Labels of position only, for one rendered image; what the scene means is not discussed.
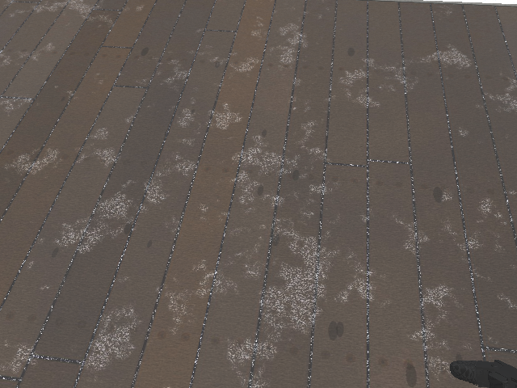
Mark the right robot hand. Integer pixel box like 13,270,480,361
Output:
450,360,517,388

